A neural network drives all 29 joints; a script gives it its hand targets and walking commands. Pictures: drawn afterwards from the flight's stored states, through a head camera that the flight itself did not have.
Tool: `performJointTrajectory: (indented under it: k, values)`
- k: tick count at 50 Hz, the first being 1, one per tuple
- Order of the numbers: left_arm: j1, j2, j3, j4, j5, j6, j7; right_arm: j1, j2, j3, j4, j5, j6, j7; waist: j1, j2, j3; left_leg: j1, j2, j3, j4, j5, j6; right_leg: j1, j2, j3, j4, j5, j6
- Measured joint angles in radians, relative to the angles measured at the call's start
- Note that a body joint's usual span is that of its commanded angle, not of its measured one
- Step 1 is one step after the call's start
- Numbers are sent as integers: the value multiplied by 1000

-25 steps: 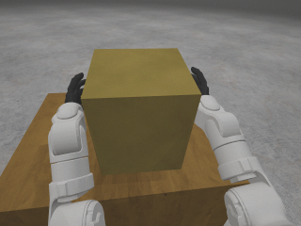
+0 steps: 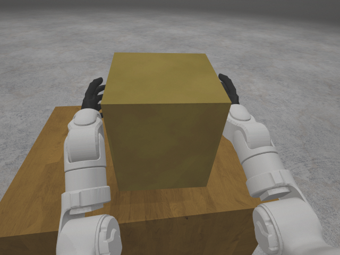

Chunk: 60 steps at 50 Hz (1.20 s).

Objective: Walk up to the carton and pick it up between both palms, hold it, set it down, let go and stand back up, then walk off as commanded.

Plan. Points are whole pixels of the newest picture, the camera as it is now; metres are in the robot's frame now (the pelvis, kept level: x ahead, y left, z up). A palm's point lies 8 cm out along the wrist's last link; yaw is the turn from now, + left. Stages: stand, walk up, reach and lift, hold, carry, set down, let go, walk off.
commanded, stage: hold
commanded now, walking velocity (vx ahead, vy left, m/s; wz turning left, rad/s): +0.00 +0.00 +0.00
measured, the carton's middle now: (162, 122) +0.38 +0.01 +0.20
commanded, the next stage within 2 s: none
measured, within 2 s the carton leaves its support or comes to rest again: neither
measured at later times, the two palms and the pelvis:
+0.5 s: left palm (84, 119) +0.34 +0.18 +0.23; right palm (226, 111) +0.35 -0.13 +0.24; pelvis +0.00 +0.00 +0.00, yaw +0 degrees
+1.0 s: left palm (95, 111) +0.37 +0.16 +0.23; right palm (229, 108) +0.37 -0.14 +0.23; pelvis +0.01 +0.00 +0.00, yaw +0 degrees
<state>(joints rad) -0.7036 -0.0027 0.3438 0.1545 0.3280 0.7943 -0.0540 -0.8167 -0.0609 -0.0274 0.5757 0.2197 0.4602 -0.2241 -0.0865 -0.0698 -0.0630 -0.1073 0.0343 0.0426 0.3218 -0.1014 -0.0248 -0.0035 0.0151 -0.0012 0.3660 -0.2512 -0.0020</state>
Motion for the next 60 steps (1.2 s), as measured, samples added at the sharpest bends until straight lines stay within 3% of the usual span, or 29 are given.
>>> performJointTrajectory:
  k: [7, 13, 25, 36, 48, 60]
  values:
    - [6, 0, 0, -14, -3, 15, 0, 6, 0, 1, -1, 32, 0, -7, 0, 0, 0, 3, 0, 0, -5, -6, 0, 0, 0, 0, 0, -7, 0]
    - [48, 0, 0, -90, -24, 37, -1, 37, 0, 33, -66, 79, 11, -37, 0, 0, 0, 3, 0, 0, -5, -8, 0, 0, 0, 0, 0, -7, 0]
    - [67, 0, 0, -119, -27, 63, -6, 45, 0, 45, -90, 82, 43, -45, 0, 0, 0, 3, 0, 0, 0, 6, 0, 3, 0, 0, 0, 7, 0]
    - [0, 0, 0, 25, 9, 17, -1, -2, 0, 0, 25, -6, 21, 6, 0, 0, 0, 3, 0, 0, 0, 13, 1, 3, 0, 0, 0, 13, 0]
    - [-14, 1, 0, 29, 7, -11, 7, -5, -1, -4, 29, -4, -19, 9, 0, 0, 0, 6, -1, 0, -8, -1, 1, 3, 0, 0, 0, -4, 0]
    - [57, 1, 0, -96, -20, 40, -6, 49, -1, 48, -78, 77, 18, -41, 0, 0, 0, 8, -1, 0, -9, -6, 1, 3, 0, 0, 0, -3, 0]
